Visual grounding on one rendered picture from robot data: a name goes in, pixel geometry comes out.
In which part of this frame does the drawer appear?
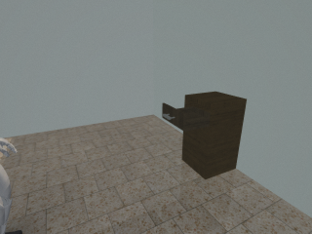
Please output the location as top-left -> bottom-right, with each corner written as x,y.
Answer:
162,102 -> 211,132

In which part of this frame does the handle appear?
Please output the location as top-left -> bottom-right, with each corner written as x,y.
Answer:
163,113 -> 175,120

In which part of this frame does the cabinet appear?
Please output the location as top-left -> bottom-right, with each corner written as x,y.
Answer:
181,92 -> 247,179

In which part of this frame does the robot left thigh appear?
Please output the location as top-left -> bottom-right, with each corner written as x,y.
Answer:
0,164 -> 12,207

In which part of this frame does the robot left hand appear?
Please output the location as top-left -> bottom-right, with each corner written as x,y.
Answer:
0,137 -> 17,157

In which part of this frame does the robot left shin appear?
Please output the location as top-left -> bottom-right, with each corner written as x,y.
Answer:
3,195 -> 14,226

